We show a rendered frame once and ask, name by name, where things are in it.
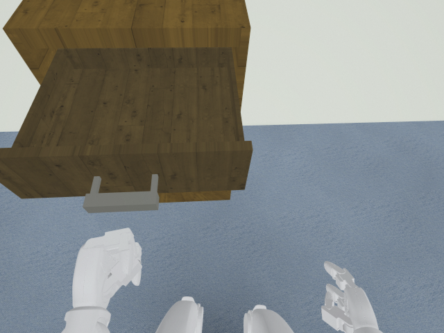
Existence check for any handle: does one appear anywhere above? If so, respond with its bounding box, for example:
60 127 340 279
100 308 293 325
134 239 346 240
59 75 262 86
83 174 160 213

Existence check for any left robot shin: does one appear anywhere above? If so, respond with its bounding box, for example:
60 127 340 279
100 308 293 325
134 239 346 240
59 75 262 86
182 296 195 302

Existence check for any cabinet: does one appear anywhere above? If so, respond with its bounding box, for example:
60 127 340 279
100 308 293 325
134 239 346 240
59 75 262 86
3 0 250 203

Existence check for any right robot shin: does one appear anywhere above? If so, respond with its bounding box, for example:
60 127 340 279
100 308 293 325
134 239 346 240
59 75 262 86
252 305 266 311

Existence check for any left robot hand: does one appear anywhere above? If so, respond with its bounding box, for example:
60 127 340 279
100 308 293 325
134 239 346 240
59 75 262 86
72 228 142 309

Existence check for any drawer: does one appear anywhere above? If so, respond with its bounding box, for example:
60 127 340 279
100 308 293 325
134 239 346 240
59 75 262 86
0 47 253 199

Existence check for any robot shin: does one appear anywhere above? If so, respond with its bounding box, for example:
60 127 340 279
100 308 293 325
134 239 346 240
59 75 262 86
182 296 195 302
252 305 266 311

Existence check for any right robot hand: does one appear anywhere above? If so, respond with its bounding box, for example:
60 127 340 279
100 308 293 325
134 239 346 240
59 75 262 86
321 261 379 333

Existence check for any left robot forearm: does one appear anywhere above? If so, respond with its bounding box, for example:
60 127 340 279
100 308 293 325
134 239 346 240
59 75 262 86
61 306 111 333

